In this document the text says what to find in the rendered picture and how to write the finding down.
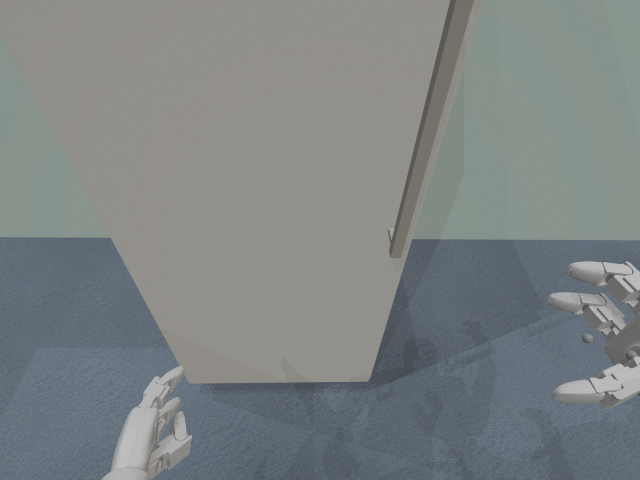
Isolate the left robot hand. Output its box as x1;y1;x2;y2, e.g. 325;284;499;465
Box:
110;366;192;480

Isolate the handle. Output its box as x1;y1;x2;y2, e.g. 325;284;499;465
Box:
388;0;474;258

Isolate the right robot hand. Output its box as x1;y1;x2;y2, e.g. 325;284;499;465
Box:
546;261;640;410

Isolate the fridge door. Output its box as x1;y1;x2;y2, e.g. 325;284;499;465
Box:
0;0;481;384

